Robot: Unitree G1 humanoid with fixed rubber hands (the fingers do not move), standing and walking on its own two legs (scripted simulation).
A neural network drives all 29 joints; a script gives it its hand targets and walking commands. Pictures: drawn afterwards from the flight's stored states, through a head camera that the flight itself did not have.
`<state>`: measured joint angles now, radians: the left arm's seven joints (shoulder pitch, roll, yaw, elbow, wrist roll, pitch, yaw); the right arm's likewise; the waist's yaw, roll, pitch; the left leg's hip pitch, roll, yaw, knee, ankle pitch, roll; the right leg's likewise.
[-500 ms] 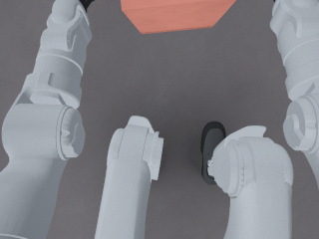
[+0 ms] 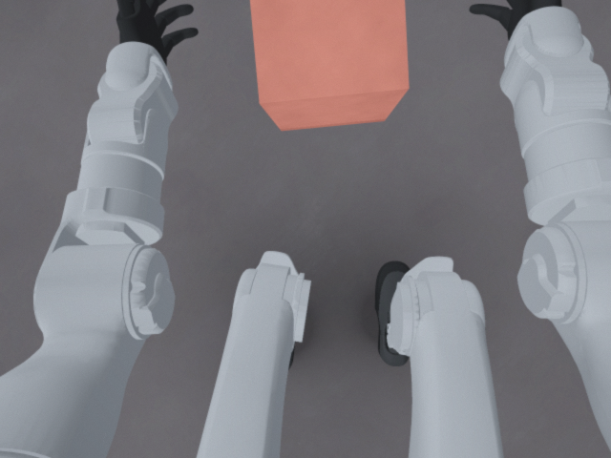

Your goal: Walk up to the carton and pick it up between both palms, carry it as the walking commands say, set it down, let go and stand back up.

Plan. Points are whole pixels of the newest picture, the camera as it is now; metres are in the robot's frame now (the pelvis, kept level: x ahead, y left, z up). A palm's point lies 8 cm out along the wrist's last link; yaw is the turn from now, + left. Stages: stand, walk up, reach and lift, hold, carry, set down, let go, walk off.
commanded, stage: set down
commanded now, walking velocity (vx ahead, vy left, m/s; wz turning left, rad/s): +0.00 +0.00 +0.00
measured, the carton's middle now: (328, 52) +0.61 +0.03 -0.34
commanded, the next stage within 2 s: let go in 0.80 s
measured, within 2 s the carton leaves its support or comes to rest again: neither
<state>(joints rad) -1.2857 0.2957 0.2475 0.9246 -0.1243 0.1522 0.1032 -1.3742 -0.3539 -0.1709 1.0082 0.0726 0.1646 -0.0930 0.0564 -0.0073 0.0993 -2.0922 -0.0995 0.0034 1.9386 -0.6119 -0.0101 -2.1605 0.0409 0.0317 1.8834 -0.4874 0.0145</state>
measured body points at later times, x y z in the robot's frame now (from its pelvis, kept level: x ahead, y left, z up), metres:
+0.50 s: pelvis +0.02 -0.01 +0.14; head +0.34 -0.02 +0.46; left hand +0.55 +0.22 +0.04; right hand +0.58 -0.18 +0.03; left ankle +0.08 +0.11 -0.42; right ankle +0.12 -0.12 -0.42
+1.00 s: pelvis +0.05 +0.00 +0.23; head +0.35 -0.01 +0.57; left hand +0.53 +0.21 +0.11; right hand +0.55 -0.18 +0.10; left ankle +0.08 +0.11 -0.42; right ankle +0.12 -0.12 -0.42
